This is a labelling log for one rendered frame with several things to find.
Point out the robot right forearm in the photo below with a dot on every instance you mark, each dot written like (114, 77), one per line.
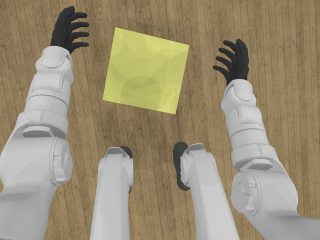
(250, 145)

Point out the carton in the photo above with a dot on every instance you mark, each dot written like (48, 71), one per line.
(145, 71)

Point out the robot right hand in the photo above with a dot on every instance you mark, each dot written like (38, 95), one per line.
(238, 67)

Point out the right robot upper arm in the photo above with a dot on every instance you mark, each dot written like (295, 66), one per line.
(269, 201)

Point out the left robot upper arm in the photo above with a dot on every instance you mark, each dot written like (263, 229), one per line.
(31, 170)

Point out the robot left forearm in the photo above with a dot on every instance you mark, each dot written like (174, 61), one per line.
(48, 99)

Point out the robot right shin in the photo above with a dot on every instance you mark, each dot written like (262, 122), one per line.
(197, 146)

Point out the robot left hand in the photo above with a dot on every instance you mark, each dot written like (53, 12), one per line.
(62, 35)

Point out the left robot thigh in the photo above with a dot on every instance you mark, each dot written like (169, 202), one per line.
(110, 219)

